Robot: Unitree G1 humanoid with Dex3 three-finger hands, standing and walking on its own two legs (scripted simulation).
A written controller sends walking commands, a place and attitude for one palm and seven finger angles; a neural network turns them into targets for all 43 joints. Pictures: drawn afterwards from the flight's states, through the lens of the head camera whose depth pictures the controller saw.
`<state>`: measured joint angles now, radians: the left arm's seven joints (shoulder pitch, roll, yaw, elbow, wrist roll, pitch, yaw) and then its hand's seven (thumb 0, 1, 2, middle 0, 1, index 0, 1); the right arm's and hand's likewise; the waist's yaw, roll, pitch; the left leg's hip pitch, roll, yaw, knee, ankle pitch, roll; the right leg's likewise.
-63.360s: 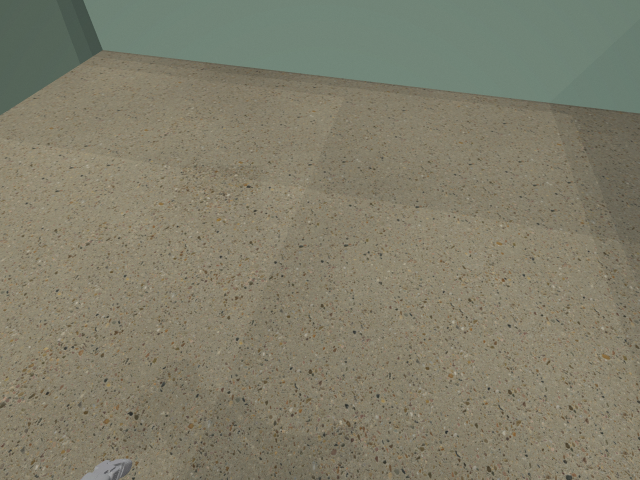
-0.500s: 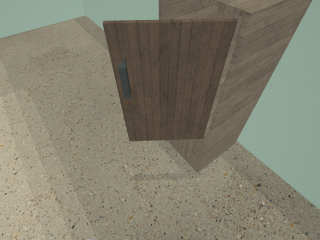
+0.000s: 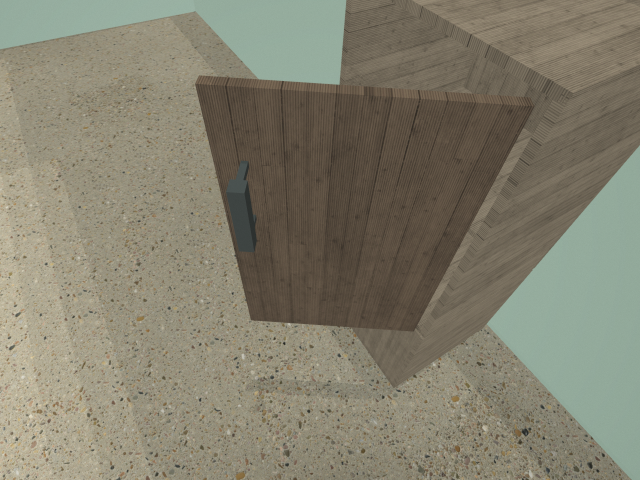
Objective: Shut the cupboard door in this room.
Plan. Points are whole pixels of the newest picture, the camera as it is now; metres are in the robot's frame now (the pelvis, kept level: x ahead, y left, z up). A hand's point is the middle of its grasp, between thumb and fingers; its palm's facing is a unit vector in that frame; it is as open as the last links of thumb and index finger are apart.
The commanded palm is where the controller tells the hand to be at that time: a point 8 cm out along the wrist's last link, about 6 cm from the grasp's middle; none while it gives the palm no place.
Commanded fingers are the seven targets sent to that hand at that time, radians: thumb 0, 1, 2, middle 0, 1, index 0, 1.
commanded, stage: come to a stop and stand still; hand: left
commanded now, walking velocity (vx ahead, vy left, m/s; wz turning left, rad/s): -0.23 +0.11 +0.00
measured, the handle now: (245, 207) +0.45 +0.14 +0.06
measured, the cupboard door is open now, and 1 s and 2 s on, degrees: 55 55 55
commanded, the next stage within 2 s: look again from close up in 0.90 s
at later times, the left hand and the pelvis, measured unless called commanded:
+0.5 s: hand out of the picture +0.05 +0.23 -0.18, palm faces +0.04 -0.97 -0.25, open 7.4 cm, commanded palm none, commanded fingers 0.00 0.90 0.90 -0.20 -0.30 -0.20 -0.30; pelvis -0.01 +0.03 -0.01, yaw +0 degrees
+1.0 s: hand out of the picture +0.01 +0.23 -0.16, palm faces -0.03 -0.97 -0.23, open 7.3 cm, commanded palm none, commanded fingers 0.00 0.90 0.90 -0.20 -0.30 -0.20 -0.30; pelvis -0.03 +0.06 +0.00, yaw -2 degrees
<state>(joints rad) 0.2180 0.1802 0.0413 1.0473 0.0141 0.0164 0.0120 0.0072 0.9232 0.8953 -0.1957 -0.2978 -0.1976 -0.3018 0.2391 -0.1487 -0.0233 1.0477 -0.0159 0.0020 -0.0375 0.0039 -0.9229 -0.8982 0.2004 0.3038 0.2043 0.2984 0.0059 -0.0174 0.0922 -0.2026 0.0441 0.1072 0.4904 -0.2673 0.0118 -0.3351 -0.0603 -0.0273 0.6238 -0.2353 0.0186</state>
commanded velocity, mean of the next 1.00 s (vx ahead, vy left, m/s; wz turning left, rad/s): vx -0.04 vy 0.03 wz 0.00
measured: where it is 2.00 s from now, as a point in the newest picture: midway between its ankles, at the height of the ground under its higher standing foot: outside the picture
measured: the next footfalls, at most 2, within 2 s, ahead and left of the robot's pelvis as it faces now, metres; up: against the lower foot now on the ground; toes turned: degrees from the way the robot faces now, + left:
right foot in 0.02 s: +0.08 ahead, -0.15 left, +0.00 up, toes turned -3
left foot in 0.38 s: +0.01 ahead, +0.12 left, +0.00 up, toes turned +5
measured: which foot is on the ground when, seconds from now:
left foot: down 0.00-0.04, up 0.06-0.36, down 0.38-1.00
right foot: up 0.00-0.00, down 0.02-0.40, up 0.42-0.60, down 0.62-1.00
